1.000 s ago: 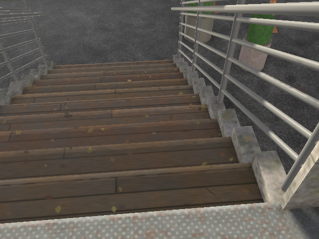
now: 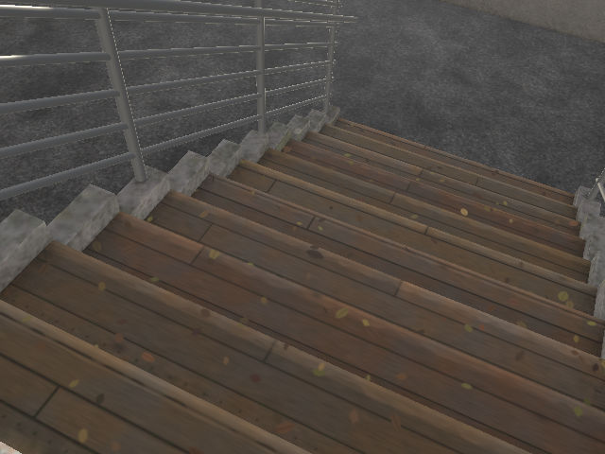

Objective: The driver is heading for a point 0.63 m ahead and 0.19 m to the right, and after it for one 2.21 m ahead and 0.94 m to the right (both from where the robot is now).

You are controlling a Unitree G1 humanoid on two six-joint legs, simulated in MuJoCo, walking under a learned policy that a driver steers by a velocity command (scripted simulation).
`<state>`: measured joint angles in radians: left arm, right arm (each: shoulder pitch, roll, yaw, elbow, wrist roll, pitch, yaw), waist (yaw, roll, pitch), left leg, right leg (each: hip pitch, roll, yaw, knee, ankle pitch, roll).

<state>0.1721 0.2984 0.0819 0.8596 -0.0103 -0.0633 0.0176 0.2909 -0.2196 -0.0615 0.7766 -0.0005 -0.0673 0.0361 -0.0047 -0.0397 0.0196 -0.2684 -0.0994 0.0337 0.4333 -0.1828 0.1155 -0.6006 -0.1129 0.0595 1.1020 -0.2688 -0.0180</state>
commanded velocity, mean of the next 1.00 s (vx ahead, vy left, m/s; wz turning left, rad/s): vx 0.47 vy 0.00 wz -0.44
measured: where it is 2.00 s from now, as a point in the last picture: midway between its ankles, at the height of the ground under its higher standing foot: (358, 449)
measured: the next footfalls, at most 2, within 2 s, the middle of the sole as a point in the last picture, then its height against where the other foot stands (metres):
right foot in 0.48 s outside the picture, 0.17 m lower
left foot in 1.00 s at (328, 415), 0.17 m lower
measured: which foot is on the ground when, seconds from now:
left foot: down 0.00-0.48, up 0.50-0.98, down 1.00-1.00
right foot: up 0.00-0.46, down 0.48-1.00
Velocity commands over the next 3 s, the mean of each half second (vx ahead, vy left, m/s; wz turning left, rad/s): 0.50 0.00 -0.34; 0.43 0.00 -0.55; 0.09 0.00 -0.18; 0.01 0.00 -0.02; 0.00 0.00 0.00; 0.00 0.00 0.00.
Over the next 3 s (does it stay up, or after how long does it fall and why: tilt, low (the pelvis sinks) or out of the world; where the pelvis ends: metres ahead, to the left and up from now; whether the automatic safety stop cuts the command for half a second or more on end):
stays up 0.64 -0.19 -0.34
